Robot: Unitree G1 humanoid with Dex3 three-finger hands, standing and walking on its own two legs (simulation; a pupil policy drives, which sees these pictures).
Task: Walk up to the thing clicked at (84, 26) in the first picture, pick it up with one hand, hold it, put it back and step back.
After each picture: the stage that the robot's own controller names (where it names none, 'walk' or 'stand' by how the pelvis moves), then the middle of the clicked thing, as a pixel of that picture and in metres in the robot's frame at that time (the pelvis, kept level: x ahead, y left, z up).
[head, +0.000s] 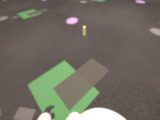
stand; (84, 31) +2.13 +0.25 -0.65
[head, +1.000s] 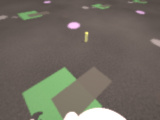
walk; (86, 37) +2.00 +0.15 -0.64
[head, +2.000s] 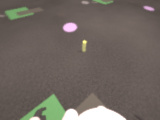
walk; (84, 46) +1.39 +0.15 -0.64
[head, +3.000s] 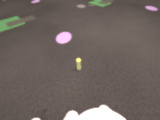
walk; (78, 64) +0.90 +0.21 -0.65
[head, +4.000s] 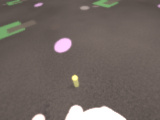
walk; (75, 81) +0.55 +0.25 -0.62
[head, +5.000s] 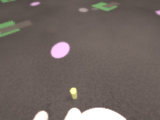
stand; (74, 94) +0.38 +0.21 -0.63
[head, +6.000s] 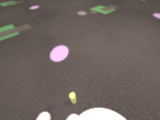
stand; (73, 98) +0.35 +0.21 -0.65
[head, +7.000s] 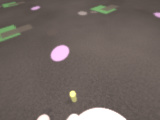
stand; (73, 96) +0.37 +0.22 -0.66
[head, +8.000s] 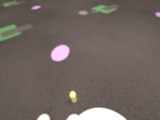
stand; (73, 97) +0.36 +0.22 -0.66
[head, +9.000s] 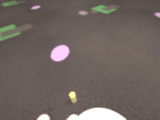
stand; (73, 97) +0.36 +0.22 -0.66
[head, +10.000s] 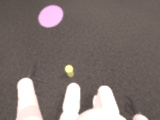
go down; (69, 71) +0.42 +0.20 -0.44
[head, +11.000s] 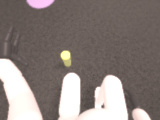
go down; (66, 59) +0.46 +0.21 -0.28
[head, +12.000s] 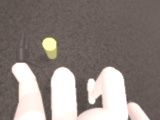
close in; (51, 50) +0.45 +0.24 -0.18
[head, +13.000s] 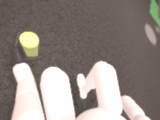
close; (31, 48) +0.45 +0.27 -0.16
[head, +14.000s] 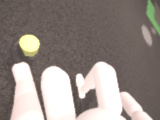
lift; (30, 49) +0.43 +0.27 -0.16
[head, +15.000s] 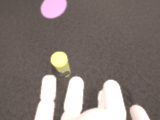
lift; (63, 67) +0.33 +0.20 -0.01
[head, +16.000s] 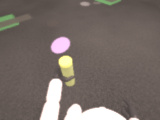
hold; (68, 73) +0.32 +0.17 +0.04
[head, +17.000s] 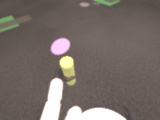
hold; (69, 73) +0.32 +0.17 +0.03
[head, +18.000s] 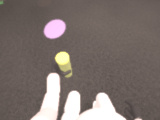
crouch; (65, 66) +0.37 +0.18 -0.02
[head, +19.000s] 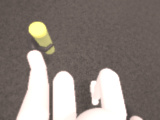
lower; (45, 41) +0.50 +0.25 -0.05
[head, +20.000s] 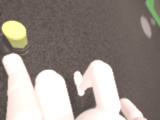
lower; (19, 41) +0.48 +0.28 -0.17
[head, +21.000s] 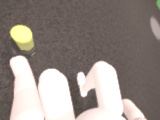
lower; (26, 44) +0.46 +0.28 -0.17
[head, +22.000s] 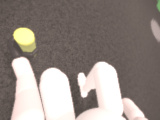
lower; (28, 46) +0.45 +0.28 -0.17
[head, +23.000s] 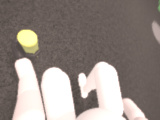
lower; (31, 47) +0.44 +0.27 -0.16
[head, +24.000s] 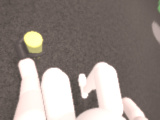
open; (35, 48) +0.45 +0.26 -0.17
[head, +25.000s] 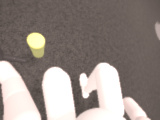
rise; (37, 48) +0.44 +0.26 -0.17
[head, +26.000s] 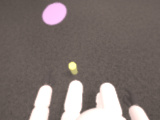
walk; (73, 69) +0.44 +0.19 -0.41
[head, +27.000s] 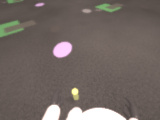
stand; (75, 94) +0.39 +0.18 -0.60
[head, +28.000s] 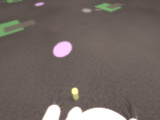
stand; (75, 94) +0.39 +0.18 -0.60
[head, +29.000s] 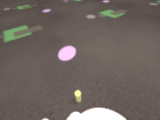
stand; (78, 96) +0.41 +0.17 -0.65
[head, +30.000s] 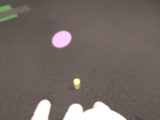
walk; (76, 84) +0.43 +0.14 -0.64
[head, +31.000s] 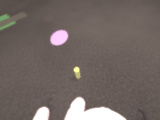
walk; (77, 73) +0.60 +0.22 -0.63
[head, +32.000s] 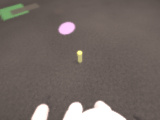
walk; (79, 57) +0.93 +0.21 -0.63
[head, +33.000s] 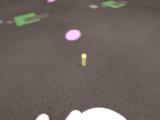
stand; (83, 60) +1.02 +0.17 -0.65
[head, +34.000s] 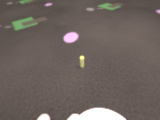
stand; (82, 61) +1.02 +0.19 -0.66
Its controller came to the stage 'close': yes
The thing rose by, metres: 0.69
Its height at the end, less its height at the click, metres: +0.00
